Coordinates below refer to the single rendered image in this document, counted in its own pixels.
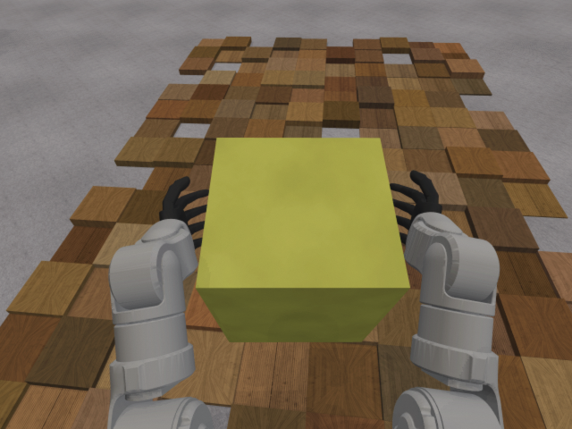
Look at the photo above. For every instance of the right robot hand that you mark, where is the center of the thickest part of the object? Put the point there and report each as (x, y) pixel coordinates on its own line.
(427, 202)

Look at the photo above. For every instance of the right robot upper arm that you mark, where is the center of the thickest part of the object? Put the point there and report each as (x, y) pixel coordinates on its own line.
(426, 408)

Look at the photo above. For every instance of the carton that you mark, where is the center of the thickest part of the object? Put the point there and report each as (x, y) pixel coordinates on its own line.
(301, 241)

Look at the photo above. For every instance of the right robot forearm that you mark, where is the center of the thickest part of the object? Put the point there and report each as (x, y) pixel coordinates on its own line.
(453, 343)

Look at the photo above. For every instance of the left robot forearm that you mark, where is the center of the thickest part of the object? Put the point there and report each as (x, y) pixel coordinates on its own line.
(147, 297)

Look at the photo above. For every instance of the left robot upper arm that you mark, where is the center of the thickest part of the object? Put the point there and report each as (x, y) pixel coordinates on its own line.
(180, 413)

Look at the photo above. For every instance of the left robot hand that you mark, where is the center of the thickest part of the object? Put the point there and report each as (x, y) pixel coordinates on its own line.
(173, 206)

